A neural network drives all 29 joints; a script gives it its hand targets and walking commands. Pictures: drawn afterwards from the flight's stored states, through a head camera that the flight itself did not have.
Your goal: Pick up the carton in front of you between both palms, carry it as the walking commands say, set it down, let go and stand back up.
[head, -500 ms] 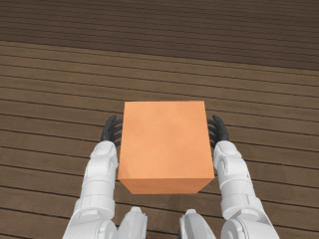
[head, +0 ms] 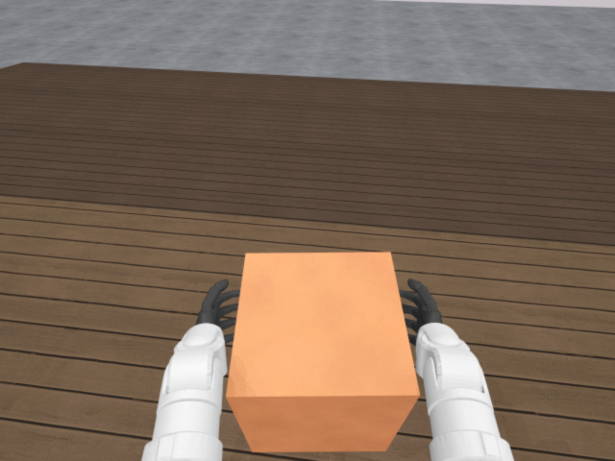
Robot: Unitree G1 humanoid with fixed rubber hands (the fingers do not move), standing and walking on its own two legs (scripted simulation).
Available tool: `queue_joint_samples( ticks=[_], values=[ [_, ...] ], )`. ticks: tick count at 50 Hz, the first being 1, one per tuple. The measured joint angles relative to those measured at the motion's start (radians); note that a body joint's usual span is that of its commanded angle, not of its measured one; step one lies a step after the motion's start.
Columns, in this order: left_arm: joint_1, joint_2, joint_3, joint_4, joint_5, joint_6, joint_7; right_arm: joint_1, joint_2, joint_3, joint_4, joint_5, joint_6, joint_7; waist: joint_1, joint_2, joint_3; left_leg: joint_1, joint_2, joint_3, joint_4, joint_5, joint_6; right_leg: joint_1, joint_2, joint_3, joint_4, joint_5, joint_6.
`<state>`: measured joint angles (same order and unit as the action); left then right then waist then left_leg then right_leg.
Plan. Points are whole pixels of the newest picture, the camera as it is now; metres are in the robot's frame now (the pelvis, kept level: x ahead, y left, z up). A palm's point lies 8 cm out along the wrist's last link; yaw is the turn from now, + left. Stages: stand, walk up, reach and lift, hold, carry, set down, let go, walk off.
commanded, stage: reach and lift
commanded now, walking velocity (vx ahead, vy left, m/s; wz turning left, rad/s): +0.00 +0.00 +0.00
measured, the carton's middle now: (318, 356) +0.29 +0.00 -0.04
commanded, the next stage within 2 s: hold in 1.00 s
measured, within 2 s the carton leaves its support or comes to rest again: neither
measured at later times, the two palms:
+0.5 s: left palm (208, 327) +0.29 +0.15 +0.03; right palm (429, 328) +0.29 -0.15 +0.03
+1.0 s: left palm (207, 323) +0.29 +0.15 +0.04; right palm (431, 323) +0.30 -0.15 +0.04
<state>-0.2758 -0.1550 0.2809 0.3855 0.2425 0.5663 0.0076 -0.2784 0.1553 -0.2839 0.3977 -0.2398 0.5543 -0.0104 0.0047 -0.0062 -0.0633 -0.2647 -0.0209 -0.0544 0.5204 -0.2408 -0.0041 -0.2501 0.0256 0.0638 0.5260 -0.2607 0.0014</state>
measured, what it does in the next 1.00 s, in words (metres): stands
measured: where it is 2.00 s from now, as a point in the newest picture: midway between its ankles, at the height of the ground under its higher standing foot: outside the picture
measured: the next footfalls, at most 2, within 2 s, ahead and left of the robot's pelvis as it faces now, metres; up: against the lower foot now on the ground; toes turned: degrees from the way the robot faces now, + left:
none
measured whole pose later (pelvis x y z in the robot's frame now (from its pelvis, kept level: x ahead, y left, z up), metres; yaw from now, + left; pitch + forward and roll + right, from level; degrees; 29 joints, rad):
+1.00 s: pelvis +0.01 +0.00 +0.01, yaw +0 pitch -6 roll +0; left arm -0.26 -0.15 0.23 0.25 0.27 0.69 -0.02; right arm -0.26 0.15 -0.24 0.27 -0.27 0.68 0.02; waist 0.01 -0.01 0.04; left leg -0.08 -0.02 -0.05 0.38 -0.19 0.00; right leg -0.06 0.02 0.07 0.38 -0.21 0.00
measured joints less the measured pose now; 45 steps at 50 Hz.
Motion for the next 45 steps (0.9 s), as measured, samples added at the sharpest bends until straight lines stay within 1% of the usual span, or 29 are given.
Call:
queue_joint_samples(
  ticks=[3,7,18,24,36,45],
  values=[
    [-0.023,-0.005,0.019,0.011,0.027,0.027,-0.012,-0.023,0.006,-0.021,0.012,-0.027,0.027,0.012,-0.001,0.000,0.024,0.046,0.000,0.000,-0.023,0.012,0.000,0.046,-0.001,0.001,-0.022,0.011,0.000],
    [-0.057,-0.015,0.052,0.030,0.057,0.041,-0.023,-0.057,0.014,-0.053,0.032,-0.056,0.039,0.024,0.000,0.001,0.060,0.067,0.001,0.001,-0.023,0.016,0.001,0.066,0.000,0.002,-0.023,0.017,0.000],
    [-0.086,-0.015,0.057,0.004,0.057,0.043,-0.028,-0.086,0.014,-0.058,0.007,-0.061,0.040,0.032,0.001,0.000,0.108,0.083,0.001,0.004,-0.041,0.031,0.001,0.080,-0.001,0.005,-0.039,0.031,0.002],
    [-0.059,-0.017,0.040,-0.029,0.051,0.053,-0.029,-0.058,0.017,-0.044,-0.027,-0.056,0.050,0.034,0.001,-0.001,0.106,0.108,0.001,0.004,-0.072,0.038,0.002,0.105,-0.003,0.006,-0.070,0.038,0.002],
    [-0.007,-0.002,-0.023,-0.089,0.039,0.090,-0.026,-0.007,0.002,0.020,-0.088,-0.044,0.088,0.032,0.002,-0.001,0.103,0.161,0.002,0.003,-0.123,0.044,0.002,0.158,-0.005,0.007,-0.121,0.045,0.001],
    [0.017,0.004,-0.047,-0.121,0.028,0.115,-0.024,0.017,-0.004,0.046,-0.120,-0.033,0.115,0.028,0.003,0.001,0.101,0.183,0.003,0.001,-0.143,0.049,0.001,0.181,-0.005,0.006,-0.141,0.049,0.000]
  ],
)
